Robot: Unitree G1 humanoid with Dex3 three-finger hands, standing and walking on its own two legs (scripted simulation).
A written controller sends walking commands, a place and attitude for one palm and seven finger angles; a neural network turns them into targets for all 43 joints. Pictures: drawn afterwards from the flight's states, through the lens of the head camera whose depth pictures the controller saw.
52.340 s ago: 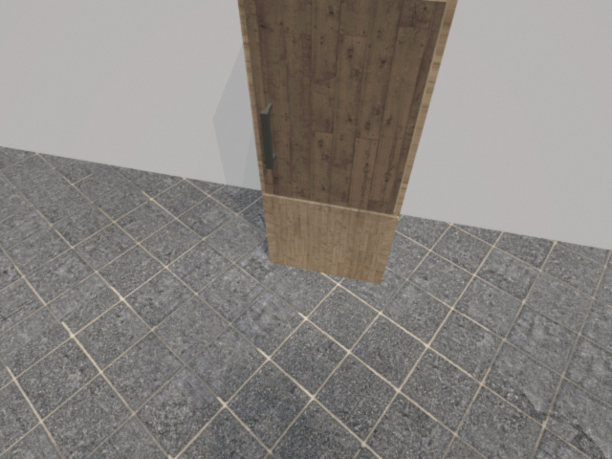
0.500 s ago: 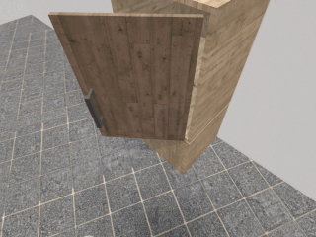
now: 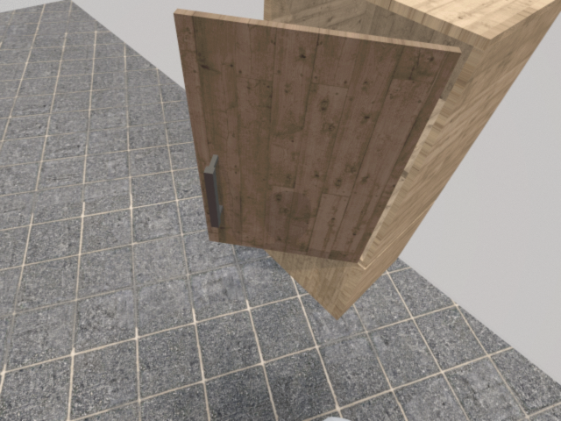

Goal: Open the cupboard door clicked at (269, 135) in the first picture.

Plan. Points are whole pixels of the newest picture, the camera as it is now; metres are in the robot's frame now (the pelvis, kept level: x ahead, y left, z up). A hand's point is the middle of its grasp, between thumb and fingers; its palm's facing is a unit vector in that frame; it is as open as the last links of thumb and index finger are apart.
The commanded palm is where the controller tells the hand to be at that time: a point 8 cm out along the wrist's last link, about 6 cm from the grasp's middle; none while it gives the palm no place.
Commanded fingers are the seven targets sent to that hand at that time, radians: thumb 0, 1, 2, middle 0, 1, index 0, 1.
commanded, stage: come to a stop and stand still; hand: left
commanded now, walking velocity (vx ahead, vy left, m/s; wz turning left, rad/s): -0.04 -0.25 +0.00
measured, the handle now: (215, 193) +0.56 +0.18 -0.09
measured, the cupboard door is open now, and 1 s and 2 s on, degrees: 39 39 39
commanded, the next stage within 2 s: look again from close up in 1.42 s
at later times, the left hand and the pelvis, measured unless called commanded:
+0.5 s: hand out of the picture +0.04 +0.19 -0.16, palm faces +0.01 -0.98 -0.21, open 7.3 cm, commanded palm none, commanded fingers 0.00 0.90 0.90 -0.20 -0.30 -0.20 -0.30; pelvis +0.02 +0.01 +0.01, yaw +1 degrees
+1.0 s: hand out of the picture +0.03 +0.27 -0.15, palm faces +0.02 -0.96 -0.27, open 7.3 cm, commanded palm none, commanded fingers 0.00 0.90 0.90 -0.20 -0.30 -0.20 -0.30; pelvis -0.01 +0.05 +0.01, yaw +0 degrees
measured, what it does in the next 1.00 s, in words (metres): steps on the spot: right foot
